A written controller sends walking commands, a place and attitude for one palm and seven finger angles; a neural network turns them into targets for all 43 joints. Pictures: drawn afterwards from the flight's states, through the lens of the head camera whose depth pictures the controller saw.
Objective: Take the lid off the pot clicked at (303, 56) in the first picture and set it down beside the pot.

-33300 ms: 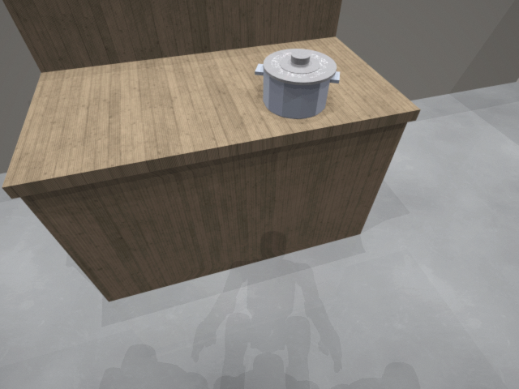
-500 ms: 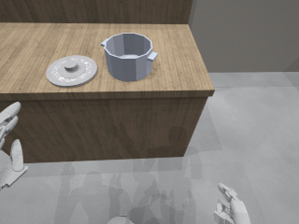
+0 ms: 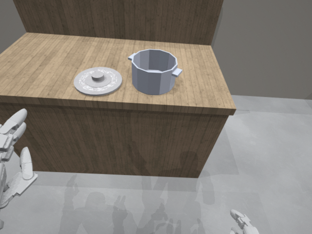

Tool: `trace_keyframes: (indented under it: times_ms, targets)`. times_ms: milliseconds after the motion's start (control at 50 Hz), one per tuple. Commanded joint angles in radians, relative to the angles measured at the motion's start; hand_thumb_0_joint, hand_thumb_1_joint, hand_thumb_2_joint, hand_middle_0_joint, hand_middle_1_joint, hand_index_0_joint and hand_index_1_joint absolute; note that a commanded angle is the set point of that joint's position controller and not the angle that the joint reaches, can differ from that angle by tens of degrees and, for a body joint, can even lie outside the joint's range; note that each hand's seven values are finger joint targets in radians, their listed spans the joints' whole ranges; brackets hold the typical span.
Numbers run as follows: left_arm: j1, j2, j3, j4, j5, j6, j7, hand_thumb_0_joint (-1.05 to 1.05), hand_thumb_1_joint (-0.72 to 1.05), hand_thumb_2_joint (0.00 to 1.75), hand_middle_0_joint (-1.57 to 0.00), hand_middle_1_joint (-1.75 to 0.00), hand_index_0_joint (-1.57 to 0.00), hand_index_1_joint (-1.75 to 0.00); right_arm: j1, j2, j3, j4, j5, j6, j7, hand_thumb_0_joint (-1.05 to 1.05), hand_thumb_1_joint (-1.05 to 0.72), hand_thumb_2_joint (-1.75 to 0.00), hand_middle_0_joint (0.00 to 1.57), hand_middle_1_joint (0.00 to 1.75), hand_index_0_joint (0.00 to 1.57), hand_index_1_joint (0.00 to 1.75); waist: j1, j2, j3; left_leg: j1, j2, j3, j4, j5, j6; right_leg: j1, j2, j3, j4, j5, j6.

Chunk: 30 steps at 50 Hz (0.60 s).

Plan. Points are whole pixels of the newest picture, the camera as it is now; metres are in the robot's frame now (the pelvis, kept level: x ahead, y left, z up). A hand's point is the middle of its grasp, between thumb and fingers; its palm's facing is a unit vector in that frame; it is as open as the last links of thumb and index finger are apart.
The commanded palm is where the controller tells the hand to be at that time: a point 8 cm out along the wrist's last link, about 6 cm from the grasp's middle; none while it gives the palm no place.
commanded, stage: stop stepping back and stand still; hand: left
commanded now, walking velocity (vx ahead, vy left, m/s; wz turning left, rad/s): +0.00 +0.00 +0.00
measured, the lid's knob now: (97, 76) +0.74 +0.31 -0.02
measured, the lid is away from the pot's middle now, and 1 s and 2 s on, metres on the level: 0.25 0.25 0.25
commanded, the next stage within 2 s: let the arm hang, fingers relaxed in 0.64 s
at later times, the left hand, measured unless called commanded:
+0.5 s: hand out of the picture +0.05 +0.19 -0.19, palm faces +0.12 -0.98 -0.17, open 6.9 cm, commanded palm none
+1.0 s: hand out of the picture +0.04 +0.18 -0.17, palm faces +0.07 -0.98 -0.20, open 7.2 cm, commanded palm none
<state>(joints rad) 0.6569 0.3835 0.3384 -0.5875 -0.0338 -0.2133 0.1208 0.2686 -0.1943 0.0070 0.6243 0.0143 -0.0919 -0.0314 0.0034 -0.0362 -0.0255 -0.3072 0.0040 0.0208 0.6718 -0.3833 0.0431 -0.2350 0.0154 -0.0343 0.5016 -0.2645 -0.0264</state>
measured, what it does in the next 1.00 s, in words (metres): stands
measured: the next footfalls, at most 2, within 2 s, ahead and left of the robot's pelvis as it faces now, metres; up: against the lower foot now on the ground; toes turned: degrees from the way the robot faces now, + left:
none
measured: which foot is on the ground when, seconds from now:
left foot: down 0.00-1.00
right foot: down 0.00-1.00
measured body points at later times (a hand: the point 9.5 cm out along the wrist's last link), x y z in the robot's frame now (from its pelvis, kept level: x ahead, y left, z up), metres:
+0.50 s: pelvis +0.02 +0.01 -0.01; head +0.06 +0.04 +0.44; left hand +0.04 +0.24 -0.17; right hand +0.07 -0.25 -0.14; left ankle +0.01 +0.10 -0.74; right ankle +0.00 -0.10 -0.74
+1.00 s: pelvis +0.02 +0.00 +0.00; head +0.04 +0.00 +0.45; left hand +0.04 +0.23 -0.16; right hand +0.04 -0.22 -0.15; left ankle +0.01 +0.10 -0.74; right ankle +0.00 -0.11 -0.74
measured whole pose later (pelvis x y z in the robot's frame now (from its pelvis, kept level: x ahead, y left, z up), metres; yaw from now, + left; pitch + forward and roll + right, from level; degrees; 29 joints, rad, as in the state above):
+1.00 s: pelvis +0.02 +0.00 +0.00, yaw +3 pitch -1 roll +0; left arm 0.23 0.16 0.02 1.07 0.01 0.01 0.04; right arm 0.29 -0.14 -0.03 1.05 -0.01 0.02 -0.03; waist -0.02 0.00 0.06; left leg -0.20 0.00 0.05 0.48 -0.27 0.03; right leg -0.15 0.03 0.02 0.46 -0.30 -0.02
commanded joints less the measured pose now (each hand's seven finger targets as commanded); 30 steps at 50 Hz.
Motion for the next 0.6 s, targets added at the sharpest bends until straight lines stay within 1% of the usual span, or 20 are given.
trace_keyframes:
  times_ms: [0,20,40,60,80,100,140,200,240,260,280,300,320,380,400,440,460,500,540,580]
  targets:
    - [-0.136,0.148,0.098,-0.219,-0.011,-0.064,0.037,0.0,0.9,0.9,-0.2,-0.3,-0.2,-0.3,-0.147,-0.137,-0.044,-0.184,-0.01,-0.072,-0.035,0.0,-0.9,-0.9,0.2,0.3,0.2,0.3,-0.013,0.235,0.02,0.138,0.194,-0.287,-0.395,0.047,0.053,-0.113,-0.035,0.037,0.061,-0.058,0.014]
    - [-0.138,0.154,0.096,-0.223,-0.007,-0.061,0.037,0.0,0.9,0.9,-0.2,-0.3,-0.2,-0.3,-0.152,-0.128,-0.041,-0.196,-0.004,-0.074,-0.031,0.0,-0.9,-0.9,0.2,0.3,0.2,0.3,-0.006,0.233,0.019,0.088,0.237,-0.343,-0.414,0.049,0.083,-0.084,-0.008,0.037,0.105,-0.056,0.032]
    - [-0.145,0.171,0.111,-0.257,-0.006,-0.06,0.036,0.0,0.9,0.9,-0.2,-0.3,-0.2,-0.3,-0.154,-0.135,-0.05,-0.205,0.003,-0.079,-0.027,0.0,-0.9,-0.9,0.2,0.3,0.2,0.3,0.01,0.138,-0.018,0.086,0.208,-0.274,-0.37,0.142,0.073,-0.019,0.001,0.037,0.066,-0.047,0.044]
    - [-0.094,0.156,0.109,-0.206,-0.006,-0.045,0.029,0.0,0.9,0.9,-0.2,-0.3,-0.2,-0.3,-0.153,-0.127,-0.044,-0.189,0.002,-0.085,-0.027,0.0,-0.9,-0.9,0.2,0.3,0.2,0.3,0.003,0.162,0.005,0.038,0.181,-0.241,-0.375,0.096,0.056,0.014,-0.014,0.029,0.02,-0.015,0.039]
    - [-0.218,-0.033,-0.279,0.655,0.107,0.101,-0.082,0.0,0.9,0.9,-0.2,-0.3,-0.2,-0.3,-0.135,-0.282,-0.132,0.094,-0.019,-0.147,0.042,0.0,-0.9,-0.9,0.2,0.3,0.2,0.3,-0.089,0.179,0.047,-0.007,0.157,-0.281,-0.259,0.365,0.06,-0.158,-0.039,-0.004,0.194,0.048,0.023]
    - [-0.251,-0.056,-0.212,0.681,0.093,0.185,-0.107,0.0,0.9,0.9,-0.2,-0.3,-0.2,-0.3,-0.073,-0.26,-0.124,0.087,-0.02,-0.052,0.045,0.0,-0.9,-0.9,0.2,0.3,0.2,0.3,-0.046,0.158,0.035,-0.021,0.196,-0.274,-0.283,0.506,0.075,-0.149,-0.055,0.01,0.245,-0.135,0.02]
    - [-0.258,-0.105,-0.24,0.717,0.073,0.212,-0.105,0.0,0.9,0.9,-0.2,-0.3,-0.2,-0.3,-0.041,-0.201,-0.1,0.05,-0.037,0.0,0.034,0.0,-0.9,-0.9,0.2,0.3,0.2,0.3,-0.049,0.076,-0.029,0.069,0.238,-0.345,-0.242,0.681,0.134,-0.225,-0.022,0.043,0.36,-0.283,0.025]
    - [-0.355,-0.094,-0.262,0.873,0.067,0.202,-0.102,0.0,0.9,0.9,-0.2,-0.3,-0.2,-0.3,-0.007,-0.202,-0.089,0.06,-0.055,0.024,0.026,0.0,-0.9,-0.9,0.2,0.3,0.2,0.3,-0.035,-0.023,-0.114,0.266,0.239,-0.341,-0.176,0.975,0.171,-0.24,-0.003,0.063,0.306,-0.231,0.026]
    - [-0.333,-0.071,-0.261,1.009,0.06,0.201,-0.099,0.0,0.9,0.9,-0.2,-0.3,-0.2,-0.3,-0.052,-0.191,-0.082,0.082,-0.043,0.044,0.019,0.0,-0.9,-0.9,0.2,0.3,0.2,0.3,0.009,0.012,-0.133,0.196,0.172,-0.229,-0.129,0.891,0.104,-0.027,-0.007,0.067,0.095,-0.031,0.028]
    - [-0.31,-0.038,-0.254,1.078,0.06,0.199,-0.097,0.0,0.9,0.9,-0.2,-0.3,-0.2,-0.3,-0.077,-0.166,-0.077,0.087,-0.033,0.048,0.017,0.0,-0.9,-0.9,0.2,0.3,0.2,0.3,0.028,-0.015,-0.142,0.082,0.091,-0.145,-0.073,0.709,0.042,0.135,-0.048,0.131,-0.002,0.256,0.013]
    - [-0.303,0.027,-0.246,1.125,0.063,0.199,-0.089,0.0,0.9,0.9,-0.2,-0.3,-0.2,-0.3,-0.085,-0.117,-0.07,0.084,-0.021,0.054,0.018,0.0,-0.9,-0.9,0.2,0.3,0.2,0.3,0.029,-0.083,-0.109,-0.074,-0.003,-0.059,0.002,0.385,-0.019,0.225,-0.193,0.322,-0.074,0.424,-0.036]
    - [-0.331,0.061,-0.252,1.162,0.062,0.198,-0.089,0.0,0.9,0.9,-0.2,-0.3,-0.2,-0.3,-0.062,-0.102,-0.07,0.095,-0.015,0.063,0.019,0.0,-0.9,-0.9,0.2,0.3,0.2,0.3,0.011,-0.049,-0.063,-0.12,-0.04,-0.019,0.071,0.061,-0.044,0.196,-0.322,0.442,-0.138,0.466,-0.114]
    - [-0.383,0.064,-0.27,1.199,0.061,0.2,-0.094,0.0,0.9,0.9,-0.2,-0.3,-0.2,-0.3,-0.038,-0.1,-0.073,0.119,-0.014,0.076,0.024,0.0,-0.9,-0.9,0.2,0.3,0.2,0.3,-0.016,0.007,-0.021,-0.076,-0.03,-0.026,0.128,-0.09,-0.044,0.091,-0.334,0.403,-0.166,0.319,-0.172]
    - [-0.426,0.005,-0.275,1.307,0.057,0.197,-0.083,0.0,0.9,0.9,-0.2,-0.3,-0.2,-0.3,-0.043,-0.084,-0.073,0.165,-0.02,0.09,0.019,0.0,-0.9,-0.9,0.2,0.3,0.2,0.3,-0.022,-0.087,0.071,-0.12,0.011,-0.039,0.173,-0.051,-0.031,0.091,-0.254,0.325,-0.159,0.492,-0.168]
    - [-0.424,-0.017,-0.278,1.338,0.056,0.195,-0.083,0.0,0.9,0.9,-0.2,-0.3,-0.2,-0.3,-0.023,-0.085,-0.071,0.182,-0.018,0.089,0.018,0.0,-0.9,-0.9,0.2,0.3,0.2,0.3,-0.028,-0.048,0.059,-0.095,0.02,-0.042,0.113,-0.044,-0.028,0.103,-0.245,0.298,-0.148,0.52,-0.174]
    - [-0.415,-0.052,-0.266,1.375,0.051,0.196,-0.078,0.0,0.9,0.9,-0.2,-0.3,-0.2,-0.3,0.055,-0.058,-0.071,0.222,-0.027,0.085,0.016,0.0,-0.9,-0.9,0.2,0.3,0.2,0.3,-0.053,0.072,0.003,0.071,0.054,-0.063,-0.14,0.211,-0.012,0.06,-0.204,0.223,-0.061,0.454,-0.122]
    - [-0.389,-0.07,-0.277,1.4,0.039,0.2,-0.084,0.0,0.9,0.9,-0.2,-0.3,-0.2,-0.3,0.076,-0.073,-0.066,0.24,-0.03,0.08,0.014,0.0,-0.9,-0.9,0.2,0.3,0.2,0.3,-0.04,0.171,-0.027,0.153,0.107,-0.15,-0.211,0.416,0.02,0.017,-0.115,0.141,0.014,0.335,-0.064]
    - [-0.362,-0.114,-0.297,1.436,0.032,0.213,-0.088,0.0,0.9,0.9,-0.2,-0.3,-0.2,-0.3,0.083,-0.139,-0.072,0.248,-0.038,0.087,-0.004,0.0,-0.9,-0.9,0.2,0.3,0.2,0.3,-0.022,0.248,-0.002,0.148,0.267,-0.331,-0.315,0.429,0.146,-0.048,-0.013,0.035,0.09,-0.095,0.0]
    - [-0.38,-0.116,-0.303,1.487,0.035,0.213,-0.093,0.0,0.9,0.9,-0.2,-0.3,-0.2,-0.3,0.09,-0.116,-0.063,0.278,-0.036,0.081,-0.017,0.0,-0.9,-0.9,0.2,0.3,0.2,0.3,-0.018,0.28,-0.012,0.205,0.252,-0.315,-0.32,0.587,0.156,-0.065,-0.013,0.049,0.118,-0.164,0.005]
    - [-0.382,-0.115,-0.308,1.52,0.033,0.214,-0.096,0.0,0.9,0.9,-0.2,-0.3,-0.2,-0.3,0.1,-0.093,-0.054,0.293,-0.029,0.08,-0.024,0.0,-0.9,-0.9,0.2,0.3,0.2,0.3,-0.013,0.214,-0.006,0.213,0.243,-0.255,-0.287,0.735,0.145,-0.035,-0.022,0.058,0.098,-0.138,0.007]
